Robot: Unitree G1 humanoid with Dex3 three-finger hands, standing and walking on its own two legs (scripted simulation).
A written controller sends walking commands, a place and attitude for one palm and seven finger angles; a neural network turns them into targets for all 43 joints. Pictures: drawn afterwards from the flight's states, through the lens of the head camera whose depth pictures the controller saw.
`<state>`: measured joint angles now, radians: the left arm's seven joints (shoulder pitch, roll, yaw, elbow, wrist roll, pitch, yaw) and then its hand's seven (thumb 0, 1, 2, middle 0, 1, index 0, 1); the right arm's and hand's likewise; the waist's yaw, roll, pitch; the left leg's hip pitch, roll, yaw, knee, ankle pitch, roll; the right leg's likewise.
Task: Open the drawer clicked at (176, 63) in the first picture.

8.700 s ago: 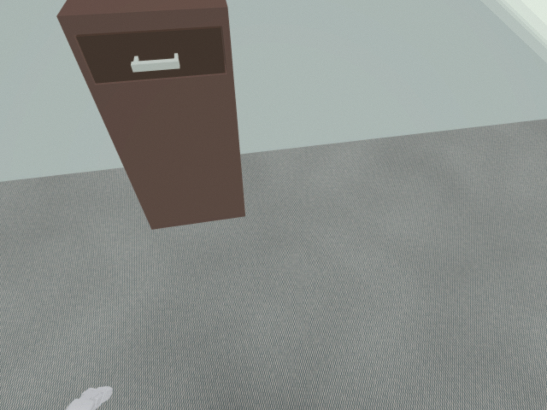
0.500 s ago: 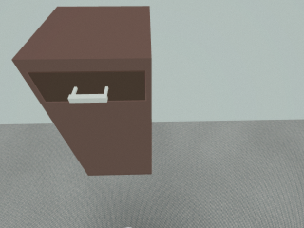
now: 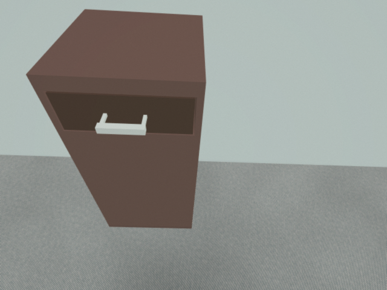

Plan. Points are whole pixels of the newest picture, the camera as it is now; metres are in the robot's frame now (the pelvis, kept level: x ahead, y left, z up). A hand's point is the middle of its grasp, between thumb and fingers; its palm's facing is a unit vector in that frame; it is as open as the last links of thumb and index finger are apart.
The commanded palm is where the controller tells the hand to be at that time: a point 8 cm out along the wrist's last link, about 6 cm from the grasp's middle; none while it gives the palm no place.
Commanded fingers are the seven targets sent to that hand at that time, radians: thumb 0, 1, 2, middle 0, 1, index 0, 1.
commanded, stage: raise the hand with hooked fingers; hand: left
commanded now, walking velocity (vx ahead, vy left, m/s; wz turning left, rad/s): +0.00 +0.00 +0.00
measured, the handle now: (123, 123) +0.51 +0.23 +0.03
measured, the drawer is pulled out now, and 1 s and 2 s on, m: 0.00 0.00 0.00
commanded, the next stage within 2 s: move the hooked fingers above the handle in 1.94 s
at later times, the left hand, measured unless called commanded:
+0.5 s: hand (107, 280) +0.16 +0.19 -0.07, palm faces -0.08 -0.18 -0.98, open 8.8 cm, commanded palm +0.16 +0.21 +0.02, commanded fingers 0.00 0.34 0.66 -0.24 -0.66 -0.24 -0.66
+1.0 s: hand (107, 194) +0.29 +0.20 +0.04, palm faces +0.06 -0.10 -0.99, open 11.8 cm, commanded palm +0.27 +0.21 +0.10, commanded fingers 0.00 -0.24 0.41 -0.28 -1.03 -0.28 -1.03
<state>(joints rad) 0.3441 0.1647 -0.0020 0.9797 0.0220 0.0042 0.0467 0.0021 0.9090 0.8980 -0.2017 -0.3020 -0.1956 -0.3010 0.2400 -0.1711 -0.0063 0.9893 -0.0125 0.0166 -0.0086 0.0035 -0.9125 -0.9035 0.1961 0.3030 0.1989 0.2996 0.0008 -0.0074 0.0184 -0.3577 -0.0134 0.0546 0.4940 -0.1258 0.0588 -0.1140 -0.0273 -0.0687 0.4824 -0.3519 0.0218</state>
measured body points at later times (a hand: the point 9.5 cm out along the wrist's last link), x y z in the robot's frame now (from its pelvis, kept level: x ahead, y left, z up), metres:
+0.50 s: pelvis -0.01 -0.03 -0.04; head -0.01 -0.05 +0.41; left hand +0.15 +0.19 -0.02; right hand +0.21 -0.26 -0.11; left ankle +0.09 +0.07 -0.73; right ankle -0.03 -0.11 -0.73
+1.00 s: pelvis +0.06 -0.02 -0.02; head +0.09 -0.06 +0.43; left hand +0.28 +0.20 +0.09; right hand +0.26 -0.26 -0.12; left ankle +0.09 +0.07 -0.73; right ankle -0.03 -0.11 -0.73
